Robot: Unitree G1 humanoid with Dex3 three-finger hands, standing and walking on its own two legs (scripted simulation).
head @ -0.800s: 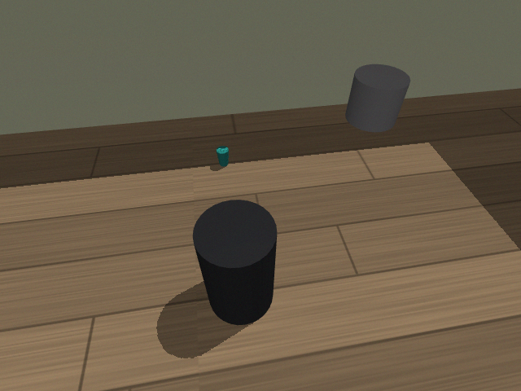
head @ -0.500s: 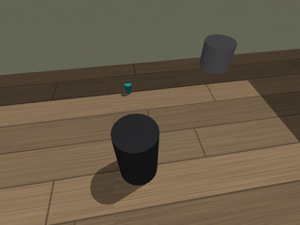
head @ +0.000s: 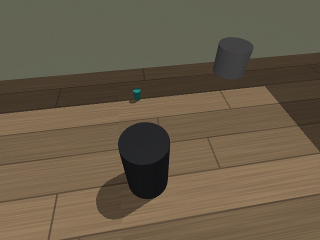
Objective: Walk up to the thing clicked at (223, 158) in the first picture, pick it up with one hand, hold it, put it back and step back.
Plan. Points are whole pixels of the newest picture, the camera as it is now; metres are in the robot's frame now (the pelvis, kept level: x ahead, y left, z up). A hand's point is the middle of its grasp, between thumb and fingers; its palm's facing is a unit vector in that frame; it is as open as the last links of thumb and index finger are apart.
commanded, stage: stand
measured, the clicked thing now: (137, 94) +1.46 +0.28 -0.73
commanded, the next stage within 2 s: walk up in 0.32 s
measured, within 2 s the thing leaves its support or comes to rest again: neither
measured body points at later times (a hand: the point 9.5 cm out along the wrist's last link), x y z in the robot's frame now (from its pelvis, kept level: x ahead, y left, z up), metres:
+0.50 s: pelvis -0.02 -0.03 -0.01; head +0.03 -0.02 +0.44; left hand +0.08 +0.31 -0.11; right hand +0.07 -0.33 -0.13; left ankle -0.01 +0.13 -0.75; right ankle -0.02 -0.14 -0.72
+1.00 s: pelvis +0.00 -0.08 -0.02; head +0.01 -0.04 +0.43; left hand -0.15 +0.22 -0.13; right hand +0.28 -0.26 -0.11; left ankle -0.07 +0.03 -0.74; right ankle +0.01 -0.15 -0.75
